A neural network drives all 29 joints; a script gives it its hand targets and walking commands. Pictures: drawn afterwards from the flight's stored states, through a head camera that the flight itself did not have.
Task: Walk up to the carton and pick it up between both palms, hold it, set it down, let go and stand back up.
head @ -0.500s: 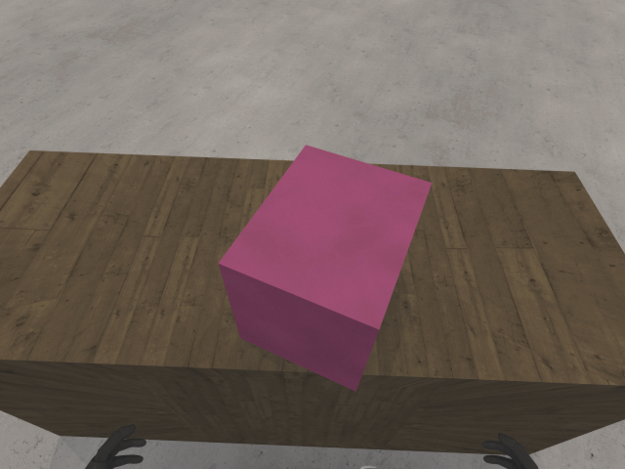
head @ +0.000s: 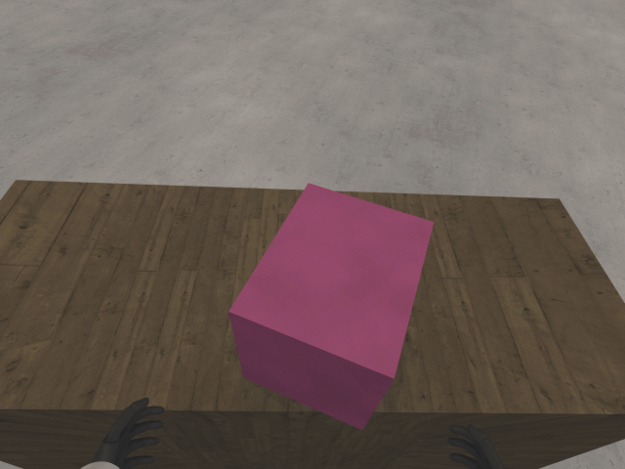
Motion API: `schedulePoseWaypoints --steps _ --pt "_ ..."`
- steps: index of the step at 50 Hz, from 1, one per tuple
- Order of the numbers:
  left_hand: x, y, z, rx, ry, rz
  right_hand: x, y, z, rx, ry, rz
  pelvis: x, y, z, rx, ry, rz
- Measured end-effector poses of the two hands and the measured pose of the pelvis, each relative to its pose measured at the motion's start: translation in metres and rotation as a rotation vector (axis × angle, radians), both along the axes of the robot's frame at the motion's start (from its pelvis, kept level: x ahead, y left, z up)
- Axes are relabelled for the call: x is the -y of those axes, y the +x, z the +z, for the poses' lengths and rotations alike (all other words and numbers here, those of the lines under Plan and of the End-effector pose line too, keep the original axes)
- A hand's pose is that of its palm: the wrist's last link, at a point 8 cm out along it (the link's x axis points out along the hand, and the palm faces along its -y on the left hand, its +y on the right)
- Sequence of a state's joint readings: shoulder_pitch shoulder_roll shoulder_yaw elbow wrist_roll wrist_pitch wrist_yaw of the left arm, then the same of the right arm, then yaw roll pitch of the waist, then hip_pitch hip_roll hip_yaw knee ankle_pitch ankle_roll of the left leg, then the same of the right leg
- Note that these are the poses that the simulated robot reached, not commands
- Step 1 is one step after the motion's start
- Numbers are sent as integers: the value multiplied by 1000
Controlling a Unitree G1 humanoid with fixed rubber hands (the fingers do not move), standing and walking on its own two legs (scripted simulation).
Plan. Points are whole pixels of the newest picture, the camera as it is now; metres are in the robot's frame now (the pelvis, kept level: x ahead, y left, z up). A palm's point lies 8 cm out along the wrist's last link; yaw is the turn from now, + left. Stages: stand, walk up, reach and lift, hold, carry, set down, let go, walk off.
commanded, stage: reach and lift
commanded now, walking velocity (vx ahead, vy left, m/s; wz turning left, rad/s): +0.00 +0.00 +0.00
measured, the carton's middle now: (334, 303) +0.38 -0.03 -0.05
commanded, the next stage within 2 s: none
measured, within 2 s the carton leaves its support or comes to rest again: neither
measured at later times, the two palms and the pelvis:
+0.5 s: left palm (108, 454) +0.16 +0.25 -0.06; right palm out of the picture +0.15 -0.18 -0.06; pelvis +0.01 +0.01 +0.00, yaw +1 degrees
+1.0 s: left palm out of the picture +0.14 +0.24 -0.03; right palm out of the picture +0.12 -0.15 -0.04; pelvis -0.02 +0.01 -0.01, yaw +2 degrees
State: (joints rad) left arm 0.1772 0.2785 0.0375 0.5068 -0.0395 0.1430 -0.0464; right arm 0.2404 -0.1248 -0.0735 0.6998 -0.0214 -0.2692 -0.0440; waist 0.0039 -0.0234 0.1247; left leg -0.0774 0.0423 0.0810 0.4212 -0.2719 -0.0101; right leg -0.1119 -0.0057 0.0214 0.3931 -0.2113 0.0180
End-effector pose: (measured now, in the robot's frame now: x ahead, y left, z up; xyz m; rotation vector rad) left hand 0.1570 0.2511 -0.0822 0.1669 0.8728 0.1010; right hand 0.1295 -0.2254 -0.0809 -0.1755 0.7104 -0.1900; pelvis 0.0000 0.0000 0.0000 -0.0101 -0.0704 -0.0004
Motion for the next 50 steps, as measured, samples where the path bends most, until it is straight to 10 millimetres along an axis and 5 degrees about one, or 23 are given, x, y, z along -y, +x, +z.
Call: schedulePoseWaypoints --steps 18,50 --pt "3 14 17 207 -77 -88 -33 29 15 168 45 -53 -16 16 2 20 -17 18" --pt "6 -22 50 446 -141 -176 -74 -13 39 367 109 -189 -10 -17 -5 66 -21 28"
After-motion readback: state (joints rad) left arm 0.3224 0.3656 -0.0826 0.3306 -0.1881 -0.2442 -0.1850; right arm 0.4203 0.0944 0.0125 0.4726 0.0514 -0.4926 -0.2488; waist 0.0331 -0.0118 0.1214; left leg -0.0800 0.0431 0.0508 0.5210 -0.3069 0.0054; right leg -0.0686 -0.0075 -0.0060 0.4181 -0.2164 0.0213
